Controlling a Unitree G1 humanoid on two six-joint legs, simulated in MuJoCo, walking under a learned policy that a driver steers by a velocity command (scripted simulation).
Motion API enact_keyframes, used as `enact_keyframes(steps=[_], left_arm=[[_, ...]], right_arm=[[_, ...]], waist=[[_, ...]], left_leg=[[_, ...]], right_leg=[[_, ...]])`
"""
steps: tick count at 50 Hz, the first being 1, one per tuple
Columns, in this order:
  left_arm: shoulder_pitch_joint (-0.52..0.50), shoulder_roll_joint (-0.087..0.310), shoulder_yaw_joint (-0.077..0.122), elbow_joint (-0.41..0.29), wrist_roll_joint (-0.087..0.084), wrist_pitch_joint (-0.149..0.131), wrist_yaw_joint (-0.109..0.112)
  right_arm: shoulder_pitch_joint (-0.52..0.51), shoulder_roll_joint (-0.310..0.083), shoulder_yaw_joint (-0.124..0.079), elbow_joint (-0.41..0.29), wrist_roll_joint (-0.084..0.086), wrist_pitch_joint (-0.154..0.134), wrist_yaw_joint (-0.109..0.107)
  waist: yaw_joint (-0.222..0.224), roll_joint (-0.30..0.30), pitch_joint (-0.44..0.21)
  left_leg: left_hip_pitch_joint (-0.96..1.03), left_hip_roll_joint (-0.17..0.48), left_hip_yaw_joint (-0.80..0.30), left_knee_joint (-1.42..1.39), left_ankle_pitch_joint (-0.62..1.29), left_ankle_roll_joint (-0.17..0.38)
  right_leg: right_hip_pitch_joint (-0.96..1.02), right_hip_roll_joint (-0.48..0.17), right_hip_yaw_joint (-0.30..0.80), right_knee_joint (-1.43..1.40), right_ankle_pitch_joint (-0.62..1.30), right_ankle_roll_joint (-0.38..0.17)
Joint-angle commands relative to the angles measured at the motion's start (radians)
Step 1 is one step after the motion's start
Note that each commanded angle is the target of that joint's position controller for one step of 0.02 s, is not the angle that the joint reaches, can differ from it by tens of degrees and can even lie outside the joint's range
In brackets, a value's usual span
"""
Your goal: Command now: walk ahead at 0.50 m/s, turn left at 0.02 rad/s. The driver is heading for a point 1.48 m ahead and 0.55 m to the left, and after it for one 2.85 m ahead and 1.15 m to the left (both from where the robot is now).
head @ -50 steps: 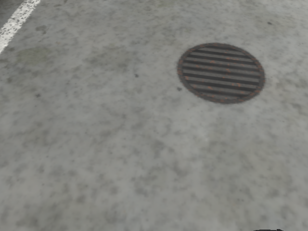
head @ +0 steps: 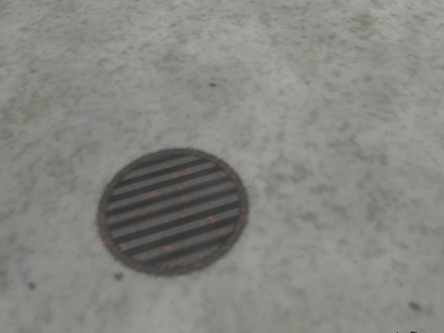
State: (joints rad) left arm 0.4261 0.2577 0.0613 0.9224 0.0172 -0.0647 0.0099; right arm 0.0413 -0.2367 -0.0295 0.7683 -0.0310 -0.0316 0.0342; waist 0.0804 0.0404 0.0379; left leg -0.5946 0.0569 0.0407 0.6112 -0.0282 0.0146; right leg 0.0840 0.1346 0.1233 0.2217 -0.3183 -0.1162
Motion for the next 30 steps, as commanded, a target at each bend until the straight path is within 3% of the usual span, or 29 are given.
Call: enact_keyframes(steps=[1,2,3,4,5,6,7,8,9,11,14,17,21,24,27,29,30], left_arm=[[0.015,0.155,0.026,-0.024,0.011,-0.016,0.013],[0.004,0.166,0.028,-0.02,0.017,-0.016,0.013],[-0.01,0.171,0.027,-0.02,0.018,-0.014,0.011],[-0.005,0.142,0.016,-0.041,0.015,-0.017,0.01],[0.108,0.058,0.002,-0.059,-0.017,-0.02,-0.003],[0.062,0.123,0.008,-0.059,0.019,-0.026,-0.003],[-0.035,0.132,0.009,-0.083,0.021,-0.029,-0.008],[-0.103,0.126,0.003,-0.101,0.021,-0.037,-0.013],[-0.126,0.113,0.001,-0.114,0.023,-0.033,-0.018],[-0.114,0.09,-0.008,-0.125,0.033,-0.006,-0.022],[-0.16,0.073,-0.018,-0.15,0.035,0.015,-0.026],[-0.309,0.068,-0.024,-0.205,0.031,0.02,-0.027],[-0.437,0.059,-0.034,-0.25,0.02,0.016,-0.032],[-0.509,0.062,-0.039,-0.283,0.013,0.007,-0.032],[-0.471,0.089,-0.034,-0.29,0.007,-0.006,-0.028],[-0.302,0.126,-0.018,-0.241,0.006,-0.02,-0.013],[-0.179,0.176,-0.001,-0.218,0.02,-0.033,0.002]], right_arm=[[-0.015,-0.107,-0.026,-0.065,0.009,-0.025,-0.004],[0.088,-0.128,-0.037,-0.032,0.012,-0.027,-0.013],[0.24,-0.14,-0.047,0.019,0.009,-0.033,-0.022],[0.397,-0.187,-0.061,0.051,-0.008,-0.039,-0.033],[0.452,-0.305,-0.093,0.063,-0.02,-0.035,-0.03],[0.356,-0.232,-0.08,0.062,0.025,-0.019,-0.014],[0.256,-0.184,-0.069,0.036,0.031,-0.016,-0.009],[0.222,-0.14,-0.058,0.033,0.023,-0.018,-0.007],[0.225,-0.125,-0.052,0.043,0.02,-0.022,-0.012],[0.247,-0.122,-0.048,0.068,0.027,-0.034,-0.019],[0.295,-0.159,-0.06,0.081,0.033,-0.04,-0.022],[0.349,-0.164,-0.065,0.088,0.034,-0.034,-0.025],[0.422,-0.169,-0.072,0.094,0.032,-0.027,-0.029],[0.456,-0.173,-0.075,0.091,0.02,-0.021,-0.035],[0.414,-0.193,-0.082,0.067,0.012,-0.019,-0.045],[0.354,-0.211,-0.087,0.045,0.016,-0.024,-0.041],[0.349,-0.186,-0.08,0.037,0.028,-0.033,-0.031]], waist=[[-0.051,-0.13,0.004],[-0.095,-0.127,-0.049],[-0.168,-0.095,-0.122],[-0.224,-0.03,-0.22],[-0.16,0.225,-0.311],[-0.132,0.128,-0.26],[-0.107,0.044,-0.106],[-0.105,-0.031,-0.053],[-0.086,-0.038,-0.015],[-0.052,-0.001,-0.026],[-0.056,0.009,-0.026],[-0.097,0.011,0.013],[-0.152,0.022,-0.002],[-0.176,0.03,-0.006],[-0.137,0.047,-0.018],[-0.051,0.031,-0.079],[0.006,-0.04,-0.166]], left_leg=[[0.121,-0.054,0.024,-0.073,-0.082,0.07],[0.231,-0.092,0.036,-0.084,-0.127,0.093],[0.397,-0.115,0.047,-0.144,-0.101,0.118],[0.63,0.035,-0.134,-0.148,-0.171,0.169],[0.882,0.3,-0.672,-0.231,-0.208,0.342],[0.831,0.292,-0.846,-0.354,-0.282,0.345],[0.689,0.264,-0.67,-0.353,-0.307,0.327],[0.586,0.218,-0.563,-0.372,-0.21,0.305],[0.514,0.172,-0.487,-0.383,-0.106,0.28],[0.445,0.11,-0.394,-0.398,0.031,0.252],[0.408,0.078,-0.346,-0.423,0.067,0.265],[0.407,0.053,-0.343,-0.449,0.037,0.244],[0.489,0.037,-0.354,-0.401,0.099,0.207],[0.551,0.049,-0.385,-0.339,0.197,0.203],[0.546,0.065,-0.431,-0.267,0.247,0.169],[0.474,0.024,-0.428,-0.125,0.321,0.129],[0.396,-0.04,-0.373,0.071,0.249,0.102]], right_leg=[[0.018,-0.307,0.044,0.085,0.883,-0.045],[0.03,-0.298,0.018,0.204,1.019,-0.034],[0.002,-0.264,-0.029,0.392,1.039,-0.019],[-0.167,-0.227,-0.063,0.656,0.786,-0.004],[-0.535,-0.028,-0.14,1.055,0.091,0.06],[-0.675,-0.045,-0.049,1.13,-0.131,0.045],[-0.724,-0.111,-0.035,1.119,-0.046,0.045],[-0.708,-0.148,-0.043,1.062,0.009,0.05],[-0.684,-0.173,-0.046,1.004,0.021,0.058],[-0.618,-0.193,-0.058,0.919,0.026,0.09],[-0.643,-0.201,-0.093,0.821,0.048,0.134],[-0.707,-0.21,-0.112,0.661,0.165,0.169],[-0.717,-0.186,-0.111,0.501,0.282,0.177],[-0.71,-0.158,-0.11,0.425,0.272,0.168],[-0.578,-0.135,-0.089,0.325,0.205,0.14],[-0.313,-0.099,-0.101,0.231,0.168,0.105],[-0.111,-0.191,-0.02,0.192,0.141,0.067]])
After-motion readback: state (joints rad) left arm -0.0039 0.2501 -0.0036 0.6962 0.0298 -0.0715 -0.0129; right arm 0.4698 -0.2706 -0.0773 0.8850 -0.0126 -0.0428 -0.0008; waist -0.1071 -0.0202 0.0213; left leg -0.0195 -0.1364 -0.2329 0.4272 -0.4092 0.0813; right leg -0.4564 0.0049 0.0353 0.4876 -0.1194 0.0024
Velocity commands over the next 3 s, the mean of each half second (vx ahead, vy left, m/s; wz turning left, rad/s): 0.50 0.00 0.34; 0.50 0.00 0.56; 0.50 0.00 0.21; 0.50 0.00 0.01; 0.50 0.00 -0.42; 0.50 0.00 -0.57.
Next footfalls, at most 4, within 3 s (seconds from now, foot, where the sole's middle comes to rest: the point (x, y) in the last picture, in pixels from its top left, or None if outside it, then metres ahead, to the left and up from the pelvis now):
0.08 left None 0.22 0.10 -0.77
0.60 right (264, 312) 0.52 -0.03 -0.77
1.12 left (164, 265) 0.65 0.29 -0.77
1.68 right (170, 175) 1.01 0.33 -0.77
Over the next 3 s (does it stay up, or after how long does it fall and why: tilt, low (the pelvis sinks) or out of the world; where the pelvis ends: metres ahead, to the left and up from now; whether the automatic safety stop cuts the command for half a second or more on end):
stays up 1.43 0.59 0.01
